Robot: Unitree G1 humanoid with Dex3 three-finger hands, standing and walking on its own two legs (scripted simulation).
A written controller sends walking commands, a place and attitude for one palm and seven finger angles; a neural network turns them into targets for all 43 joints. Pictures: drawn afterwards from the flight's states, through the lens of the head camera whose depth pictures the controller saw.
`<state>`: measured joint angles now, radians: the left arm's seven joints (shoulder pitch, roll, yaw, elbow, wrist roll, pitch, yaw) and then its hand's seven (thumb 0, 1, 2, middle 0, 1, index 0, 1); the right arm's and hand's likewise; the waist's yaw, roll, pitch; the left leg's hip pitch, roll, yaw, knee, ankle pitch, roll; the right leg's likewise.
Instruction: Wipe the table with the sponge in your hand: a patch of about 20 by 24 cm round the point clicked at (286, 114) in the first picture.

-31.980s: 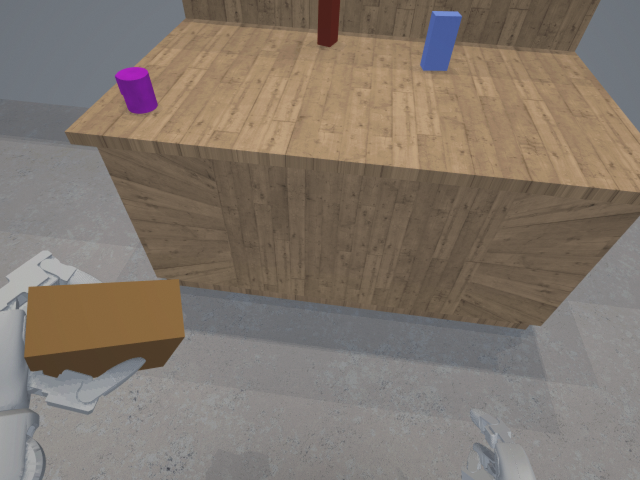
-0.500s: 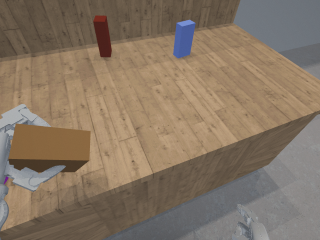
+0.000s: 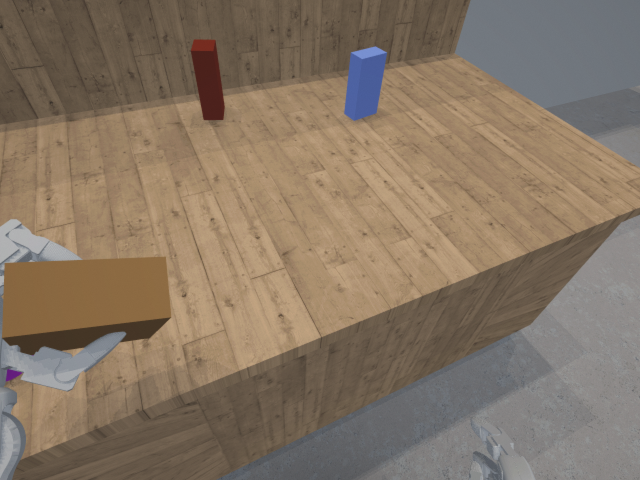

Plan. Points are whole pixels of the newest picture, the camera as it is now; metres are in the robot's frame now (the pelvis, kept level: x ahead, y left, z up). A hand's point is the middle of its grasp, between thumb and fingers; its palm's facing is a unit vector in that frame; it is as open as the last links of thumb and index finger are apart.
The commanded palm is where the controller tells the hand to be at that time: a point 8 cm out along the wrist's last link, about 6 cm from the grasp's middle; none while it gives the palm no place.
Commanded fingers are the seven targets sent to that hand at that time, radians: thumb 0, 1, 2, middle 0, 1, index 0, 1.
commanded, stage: come to a stop and stand still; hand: left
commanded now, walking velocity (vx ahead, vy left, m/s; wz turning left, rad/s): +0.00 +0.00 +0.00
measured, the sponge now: (113, 305) +0.23 +0.23 +0.15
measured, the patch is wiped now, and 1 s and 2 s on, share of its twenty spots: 0.00 0.00 0.00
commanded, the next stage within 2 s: look again from close up in 0.70 s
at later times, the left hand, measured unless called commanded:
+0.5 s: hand (67, 292) +0.23 +0.28 +0.16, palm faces +0.38 -0.85 -0.36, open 9.7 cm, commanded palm +0.18 +0.31 +0.18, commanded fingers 0.00 0.10 1.30 -1.20 -1.60 -1.20 -1.60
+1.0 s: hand (66, 301) +0.22 +0.28 +0.16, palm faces +0.38 -0.86 -0.35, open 9.7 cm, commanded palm +0.17 +0.31 +0.18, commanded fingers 0.00 0.10 1.30 -1.20 -1.60 -1.20 -1.60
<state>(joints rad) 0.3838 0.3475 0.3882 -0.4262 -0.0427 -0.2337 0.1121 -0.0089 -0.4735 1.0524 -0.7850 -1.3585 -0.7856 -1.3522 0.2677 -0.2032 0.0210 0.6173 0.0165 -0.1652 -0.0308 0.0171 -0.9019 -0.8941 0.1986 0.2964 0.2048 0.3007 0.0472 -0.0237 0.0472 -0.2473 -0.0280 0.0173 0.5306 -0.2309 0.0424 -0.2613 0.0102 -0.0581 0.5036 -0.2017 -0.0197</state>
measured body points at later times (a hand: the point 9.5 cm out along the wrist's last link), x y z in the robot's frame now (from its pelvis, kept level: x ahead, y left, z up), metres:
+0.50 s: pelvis +0.02 +0.03 +0.01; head +0.04 +0.05 +0.46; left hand +0.21 +0.32 +0.18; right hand +0.20 -0.19 -0.06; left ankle +0.04 +0.09 -0.73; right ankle +0.06 -0.10 -0.73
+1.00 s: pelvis +0.02 +0.03 +0.01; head +0.03 +0.05 +0.46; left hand +0.20 +0.32 +0.17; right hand +0.20 -0.19 -0.06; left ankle +0.04 +0.09 -0.73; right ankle +0.06 -0.10 -0.73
